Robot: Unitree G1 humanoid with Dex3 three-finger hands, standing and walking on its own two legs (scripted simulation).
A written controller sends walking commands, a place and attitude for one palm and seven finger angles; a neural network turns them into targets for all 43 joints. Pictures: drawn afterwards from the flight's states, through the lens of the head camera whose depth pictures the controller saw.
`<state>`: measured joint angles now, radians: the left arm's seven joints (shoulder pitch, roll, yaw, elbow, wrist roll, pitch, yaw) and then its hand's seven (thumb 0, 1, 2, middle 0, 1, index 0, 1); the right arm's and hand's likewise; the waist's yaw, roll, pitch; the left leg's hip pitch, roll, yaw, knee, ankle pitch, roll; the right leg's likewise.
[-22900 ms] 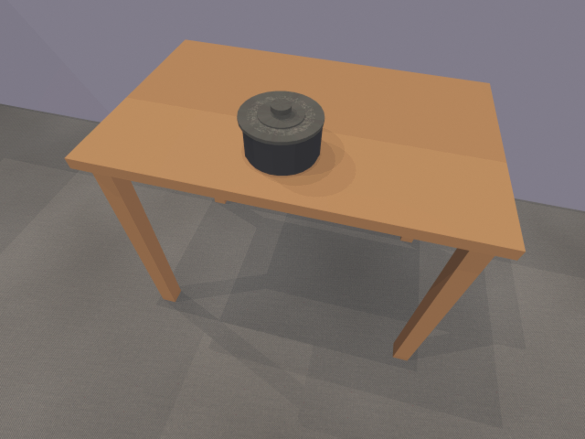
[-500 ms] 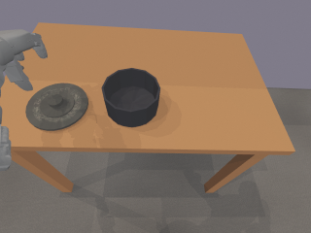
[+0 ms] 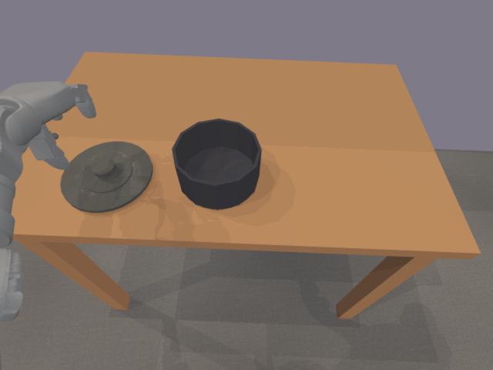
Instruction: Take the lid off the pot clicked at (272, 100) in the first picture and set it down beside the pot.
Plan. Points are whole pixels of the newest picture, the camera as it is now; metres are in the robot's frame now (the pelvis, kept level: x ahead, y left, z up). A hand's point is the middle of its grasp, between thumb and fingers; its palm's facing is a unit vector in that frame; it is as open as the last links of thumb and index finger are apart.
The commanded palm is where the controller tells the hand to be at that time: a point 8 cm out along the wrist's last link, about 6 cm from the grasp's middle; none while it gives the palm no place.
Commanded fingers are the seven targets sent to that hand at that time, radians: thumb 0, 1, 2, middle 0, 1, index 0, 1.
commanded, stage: draw the hand back to the body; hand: left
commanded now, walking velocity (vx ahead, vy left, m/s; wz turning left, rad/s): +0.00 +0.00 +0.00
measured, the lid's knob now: (104, 167) +0.51 +0.29 -0.02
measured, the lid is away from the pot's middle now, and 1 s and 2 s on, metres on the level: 0.24 0.24 0.24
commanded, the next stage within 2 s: step back with the hand held close in 1.86 s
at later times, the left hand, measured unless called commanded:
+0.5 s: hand (65, 144) +0.38 +0.23 +0.18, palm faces +0.39 -0.88 -0.26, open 10.3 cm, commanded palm +0.33 +0.27 +0.18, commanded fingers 0.00 0.41 0.62 -0.25 -0.71 -0.25 -0.71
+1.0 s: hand (59, 213) +0.28 +0.21 +0.18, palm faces +0.45 -0.85 -0.26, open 8.0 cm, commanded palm +0.23 +0.24 +0.18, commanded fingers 0.00 0.90 0.90 -0.20 -0.30 -0.20 -0.30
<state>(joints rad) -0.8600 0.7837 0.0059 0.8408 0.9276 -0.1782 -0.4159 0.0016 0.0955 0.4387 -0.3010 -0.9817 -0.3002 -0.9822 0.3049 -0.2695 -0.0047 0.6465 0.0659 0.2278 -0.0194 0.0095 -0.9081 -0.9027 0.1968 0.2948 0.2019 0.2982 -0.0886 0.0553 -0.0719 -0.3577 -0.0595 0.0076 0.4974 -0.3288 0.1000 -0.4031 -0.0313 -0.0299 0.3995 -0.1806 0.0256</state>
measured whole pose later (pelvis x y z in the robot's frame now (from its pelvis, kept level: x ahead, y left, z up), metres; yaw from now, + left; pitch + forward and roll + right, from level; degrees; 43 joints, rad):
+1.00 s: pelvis -0.02 -0.07 +0.01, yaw +1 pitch -3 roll -1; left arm -0.09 0.39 0.32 0.10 -0.08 -0.08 0.10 0.01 0.72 0.80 -0.23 -0.45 -0.22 -0.45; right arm 0.18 -0.25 0.04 0.69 0.05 -0.07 -0.06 0.02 -0.91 -0.90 0.20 0.29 0.20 0.30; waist 0.02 0.06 0.01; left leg -0.08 0.01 -0.02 0.42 -0.30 0.01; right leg -0.15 0.03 -0.06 0.39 -0.19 -0.03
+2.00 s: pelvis -0.02 -0.04 +0.00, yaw +1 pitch -5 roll -1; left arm 0.52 0.34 0.29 -0.49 -0.06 -0.09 0.10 0.02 0.89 0.90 -0.21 -0.31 -0.21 -0.31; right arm 0.18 -0.21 0.04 0.63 0.01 -0.14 -0.06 0.02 -0.91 -0.90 0.20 0.30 0.20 0.30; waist 0.07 0.06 0.01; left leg -0.06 -0.02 -0.01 0.45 -0.32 0.04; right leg -0.12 0.00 -0.05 0.40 -0.20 0.00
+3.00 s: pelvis -0.11 -0.03 -0.01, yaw -1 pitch +0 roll -1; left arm 0.58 0.40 0.41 -0.64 -0.04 -0.25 0.13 0.02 0.89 0.90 -0.21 -0.31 -0.21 -0.31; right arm 0.18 -0.19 0.00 0.56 0.01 -0.10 -0.04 0.02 -0.91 -0.90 0.20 0.29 0.20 0.30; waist 0.00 -0.03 0.07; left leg -0.38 -0.01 0.04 0.63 -0.26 0.06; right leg -0.34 -0.02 -0.04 0.59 -0.25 0.02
